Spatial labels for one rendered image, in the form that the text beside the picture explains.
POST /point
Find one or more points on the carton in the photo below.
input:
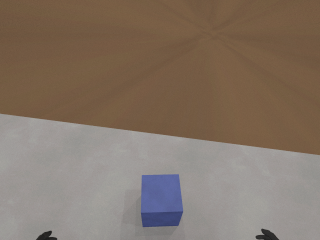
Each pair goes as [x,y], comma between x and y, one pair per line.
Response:
[161,200]

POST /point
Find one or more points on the left robot hand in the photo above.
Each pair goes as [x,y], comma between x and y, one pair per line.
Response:
[45,236]

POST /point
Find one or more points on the right robot hand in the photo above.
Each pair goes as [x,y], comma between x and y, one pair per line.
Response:
[267,235]

